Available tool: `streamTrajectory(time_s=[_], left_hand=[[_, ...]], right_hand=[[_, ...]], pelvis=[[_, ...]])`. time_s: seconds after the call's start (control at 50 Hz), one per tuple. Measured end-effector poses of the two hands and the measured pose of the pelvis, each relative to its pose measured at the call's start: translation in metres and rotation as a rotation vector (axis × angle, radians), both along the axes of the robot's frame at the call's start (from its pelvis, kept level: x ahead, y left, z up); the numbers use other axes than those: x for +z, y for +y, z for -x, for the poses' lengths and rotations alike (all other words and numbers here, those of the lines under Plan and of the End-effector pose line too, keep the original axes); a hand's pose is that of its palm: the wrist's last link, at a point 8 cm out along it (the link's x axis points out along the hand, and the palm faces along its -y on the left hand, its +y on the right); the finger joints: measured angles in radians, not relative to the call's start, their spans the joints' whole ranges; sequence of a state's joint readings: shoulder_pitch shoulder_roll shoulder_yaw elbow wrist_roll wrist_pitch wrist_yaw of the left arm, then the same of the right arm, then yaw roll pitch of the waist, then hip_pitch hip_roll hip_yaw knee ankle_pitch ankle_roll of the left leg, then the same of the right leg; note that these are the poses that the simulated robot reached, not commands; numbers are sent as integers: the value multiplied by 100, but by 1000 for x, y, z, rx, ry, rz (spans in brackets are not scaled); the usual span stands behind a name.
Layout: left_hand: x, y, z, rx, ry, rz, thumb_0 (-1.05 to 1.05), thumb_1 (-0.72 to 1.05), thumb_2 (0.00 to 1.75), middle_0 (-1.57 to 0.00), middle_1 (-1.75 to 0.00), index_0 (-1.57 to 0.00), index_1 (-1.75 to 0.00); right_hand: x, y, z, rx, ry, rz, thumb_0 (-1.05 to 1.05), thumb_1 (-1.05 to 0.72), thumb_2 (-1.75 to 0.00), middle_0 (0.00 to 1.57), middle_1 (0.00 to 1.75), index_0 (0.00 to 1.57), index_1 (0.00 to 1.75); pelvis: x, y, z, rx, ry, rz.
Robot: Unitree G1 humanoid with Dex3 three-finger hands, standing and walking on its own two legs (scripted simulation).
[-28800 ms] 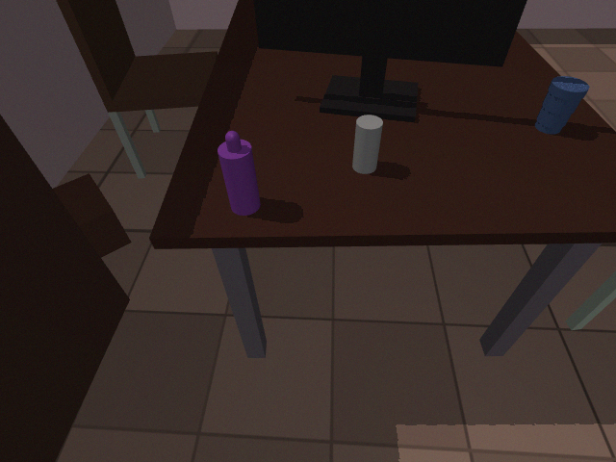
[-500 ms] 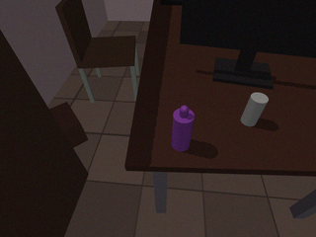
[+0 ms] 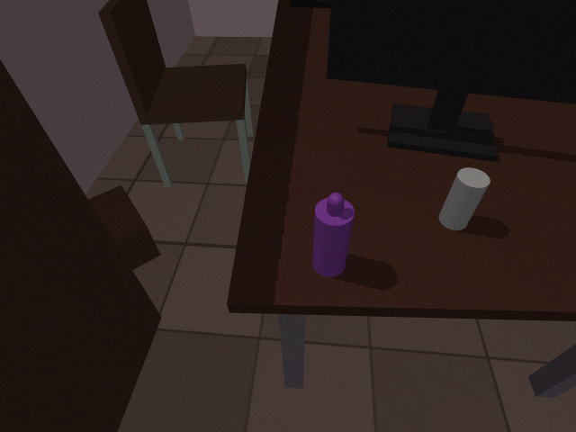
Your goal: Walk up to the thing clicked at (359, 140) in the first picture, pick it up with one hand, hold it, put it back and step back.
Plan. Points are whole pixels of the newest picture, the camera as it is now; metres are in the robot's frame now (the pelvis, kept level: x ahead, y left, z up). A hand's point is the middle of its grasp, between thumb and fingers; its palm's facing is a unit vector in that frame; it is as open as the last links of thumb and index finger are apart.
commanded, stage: stand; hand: right
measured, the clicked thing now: (462, 200) +0.51 -0.29 +0.02
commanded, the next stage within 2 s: step back in 0.64 s
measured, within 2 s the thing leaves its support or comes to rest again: neither
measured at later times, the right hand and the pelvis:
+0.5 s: hand out of the picture +0.07 -0.26 -0.16, palm faces -0.02 +0.94 -0.35, open 7.3 cm; pelvis +0.00 +0.00 +0.00, yaw +0 degrees
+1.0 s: hand out of the picture +0.00 -0.25 -0.17, palm faces -0.04 +0.89 -0.45, open 7.3 cm; pelvis -0.07 +0.04 -0.03, yaw +1 degrees
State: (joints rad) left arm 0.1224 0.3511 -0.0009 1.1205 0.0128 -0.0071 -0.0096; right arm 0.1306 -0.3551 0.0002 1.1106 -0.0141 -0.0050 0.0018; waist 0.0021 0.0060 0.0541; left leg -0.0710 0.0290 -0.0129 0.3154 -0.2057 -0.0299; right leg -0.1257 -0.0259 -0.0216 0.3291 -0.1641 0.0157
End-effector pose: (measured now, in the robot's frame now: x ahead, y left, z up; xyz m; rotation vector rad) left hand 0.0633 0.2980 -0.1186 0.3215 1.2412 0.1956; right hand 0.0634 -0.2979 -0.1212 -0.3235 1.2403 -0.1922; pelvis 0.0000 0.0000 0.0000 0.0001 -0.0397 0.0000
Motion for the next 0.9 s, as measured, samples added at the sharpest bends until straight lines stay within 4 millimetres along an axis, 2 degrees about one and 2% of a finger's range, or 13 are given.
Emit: streamTrajectory(time_s=[0.42, 0.66, 0.8, 0.9], left_hand=[[1, -1, -3, -4, -9, -2, 0, 91, 90, -20, -30, -20, -30], [1, 0, -2, 3, -15, 2, 0, 91, 90, -20, -30, -20, -30], [-3, 15, 4, 19, -25, -33, 0, 91, 90, -20, -30, -21, -30], [-10, 33, 4, -23, -51, -48, 0, 91, 90, -20, -30, -21, -30]], right_hand=[[1, -1, -3, -3, -11, 1, 0, -90, -90, 20, 30, 21, 30], [1, -2, 2, -9, -8, 0, 0, -90, -90, 20, 30, 21, 30], [-6, -12, 8, -22, -5, 21, 0, -90, -90, 20, 30, 21, 30], [-5, -8, 26, -19, 1, 61, 0, -90, -90, 20, 30, 21, 30]], pelvis=[[0, 0, -1, -1, -2, 1], [0, 0, 2, -2, -1, -2], [-11, 3, 28, 5, 6, 7], [-19, 20, 50, 8, 16, -2]])
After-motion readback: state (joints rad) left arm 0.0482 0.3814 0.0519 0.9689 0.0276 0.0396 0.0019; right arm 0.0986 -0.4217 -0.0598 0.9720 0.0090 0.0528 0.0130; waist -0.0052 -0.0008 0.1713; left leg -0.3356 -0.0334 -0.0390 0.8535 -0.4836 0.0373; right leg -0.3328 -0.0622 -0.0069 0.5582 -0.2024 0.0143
